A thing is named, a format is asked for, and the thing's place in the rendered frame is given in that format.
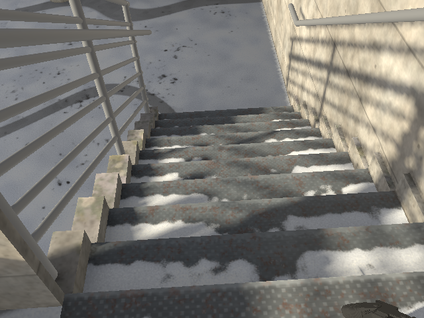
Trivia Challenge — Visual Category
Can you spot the robot right hand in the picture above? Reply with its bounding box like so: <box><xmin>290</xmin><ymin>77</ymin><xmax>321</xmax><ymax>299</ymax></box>
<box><xmin>341</xmin><ymin>300</ymin><xmax>416</xmax><ymax>318</ymax></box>

